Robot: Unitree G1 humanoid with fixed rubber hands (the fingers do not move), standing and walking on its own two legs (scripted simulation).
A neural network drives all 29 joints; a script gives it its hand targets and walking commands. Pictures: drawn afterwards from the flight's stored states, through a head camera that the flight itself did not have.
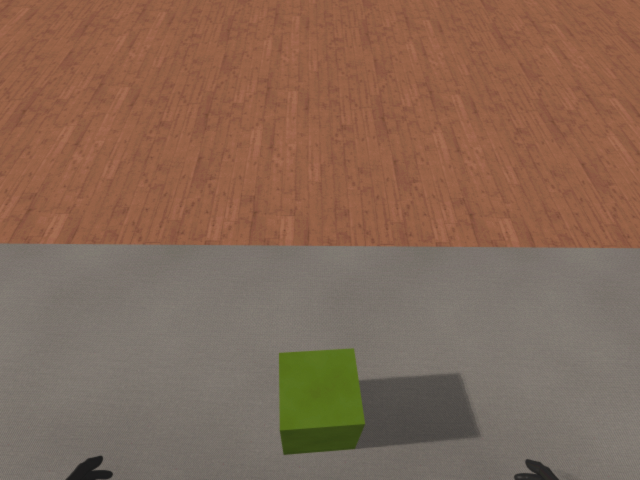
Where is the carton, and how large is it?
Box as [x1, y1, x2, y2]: [279, 348, 364, 454]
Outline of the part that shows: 353,348 279,353 280,434 284,454 354,448 364,425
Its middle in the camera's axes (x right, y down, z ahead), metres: +0.00 +0.46 +1.10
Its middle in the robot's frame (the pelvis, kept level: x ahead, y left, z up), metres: +0.43 -0.02 -0.66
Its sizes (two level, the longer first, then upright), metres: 0.210 0.200 0.250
